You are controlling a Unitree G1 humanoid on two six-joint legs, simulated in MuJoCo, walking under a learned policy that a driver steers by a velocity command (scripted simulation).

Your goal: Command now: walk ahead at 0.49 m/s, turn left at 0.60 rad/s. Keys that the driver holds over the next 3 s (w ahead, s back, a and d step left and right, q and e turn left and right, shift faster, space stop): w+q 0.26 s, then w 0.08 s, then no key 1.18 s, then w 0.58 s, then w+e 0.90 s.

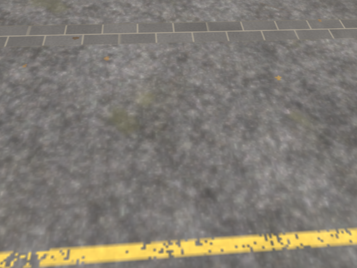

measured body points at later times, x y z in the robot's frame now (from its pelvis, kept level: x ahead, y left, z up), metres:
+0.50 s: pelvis +0.27 -0.04 +0.00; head +0.31 -0.04 +0.45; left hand +0.27 +0.25 -0.11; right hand +0.50 -0.26 -0.10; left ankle +0.30 +0.12 -0.68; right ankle +0.30 -0.14 -0.74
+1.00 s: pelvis +0.38 +0.01 -0.01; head +0.39 +0.01 +0.44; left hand +0.40 +0.30 -0.14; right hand +0.59 -0.18 -0.12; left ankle +0.41 +0.13 -0.74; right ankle +0.41 -0.13 -0.74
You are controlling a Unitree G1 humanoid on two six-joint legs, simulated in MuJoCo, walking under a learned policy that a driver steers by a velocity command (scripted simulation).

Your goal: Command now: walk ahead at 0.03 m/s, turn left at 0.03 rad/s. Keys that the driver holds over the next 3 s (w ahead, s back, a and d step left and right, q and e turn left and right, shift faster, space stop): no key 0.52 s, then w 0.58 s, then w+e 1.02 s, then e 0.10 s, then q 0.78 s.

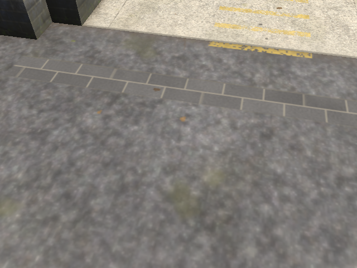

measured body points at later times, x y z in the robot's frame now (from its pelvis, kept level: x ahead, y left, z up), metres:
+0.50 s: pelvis +0.03 -0.02 +0.00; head +0.04 -0.02 +0.45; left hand +0.09 +0.23 -0.14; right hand +0.12 -0.28 -0.13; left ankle +0.06 +0.11 -0.73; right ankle +0.00 -0.14 -0.73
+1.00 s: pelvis +0.15 +0.02 +0.01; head +0.16 +0.03 +0.46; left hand +0.29 +0.28 -0.11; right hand +0.09 -0.23 -0.13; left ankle +0.07 +0.10 -0.73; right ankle +0.22 -0.14 -0.66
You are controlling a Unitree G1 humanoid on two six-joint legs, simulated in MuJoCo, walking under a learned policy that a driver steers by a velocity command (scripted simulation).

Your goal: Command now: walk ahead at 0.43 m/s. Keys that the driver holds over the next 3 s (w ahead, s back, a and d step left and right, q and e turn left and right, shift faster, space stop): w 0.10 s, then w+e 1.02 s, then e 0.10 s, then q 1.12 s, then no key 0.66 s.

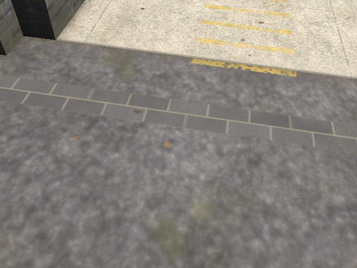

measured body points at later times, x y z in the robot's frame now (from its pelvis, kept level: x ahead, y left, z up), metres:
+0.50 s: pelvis +0.28 -0.07 +0.00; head +0.30 -0.08 +0.45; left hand +0.36 +0.19 -0.13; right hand +0.40 -0.36 -0.11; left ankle +0.42 +0.10 -0.68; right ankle +0.29 -0.14 -0.75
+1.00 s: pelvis +0.57 -0.07 +0.00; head +0.59 -0.08 +0.45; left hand +0.82 +0.12 -0.11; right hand +0.50 -0.35 -0.12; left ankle +0.60 +0.03 -0.75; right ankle +0.57 -0.25 -0.67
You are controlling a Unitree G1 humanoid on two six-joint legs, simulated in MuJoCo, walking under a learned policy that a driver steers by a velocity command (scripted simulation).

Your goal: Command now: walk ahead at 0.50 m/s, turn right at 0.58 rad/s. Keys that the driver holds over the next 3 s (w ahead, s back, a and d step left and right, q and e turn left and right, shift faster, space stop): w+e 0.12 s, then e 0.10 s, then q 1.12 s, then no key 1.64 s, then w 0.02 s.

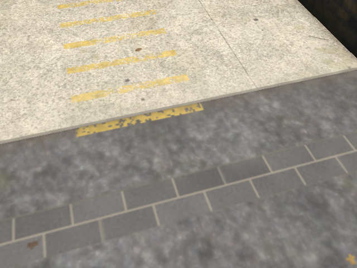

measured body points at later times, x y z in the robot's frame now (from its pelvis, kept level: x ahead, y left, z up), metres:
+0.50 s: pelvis +0.22 -0.06 -0.01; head +0.25 -0.08 +0.44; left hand +0.40 +0.16 -0.11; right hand +0.28 -0.36 -0.14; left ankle +0.27 +0.11 -0.69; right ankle +0.26 -0.14 -0.75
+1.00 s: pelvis +0.28 -0.01 +0.00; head +0.32 +0.03 +0.45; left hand +0.39 +0.30 -0.12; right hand +0.44 -0.28 -0.09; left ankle +0.27 +0.08 -0.75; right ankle +0.30 -0.17 -0.66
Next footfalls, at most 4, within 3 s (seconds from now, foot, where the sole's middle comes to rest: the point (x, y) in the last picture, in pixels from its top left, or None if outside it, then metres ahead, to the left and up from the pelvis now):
0.24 right None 0.30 -0.15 -0.78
0.78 left None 0.31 0.08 -0.78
1.28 right None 0.39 -0.13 -0.78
1.64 left None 0.27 0.10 -0.78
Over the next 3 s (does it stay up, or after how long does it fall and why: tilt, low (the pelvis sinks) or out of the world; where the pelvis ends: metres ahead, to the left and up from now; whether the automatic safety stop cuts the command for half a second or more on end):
stays up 0.30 -0.01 -0.01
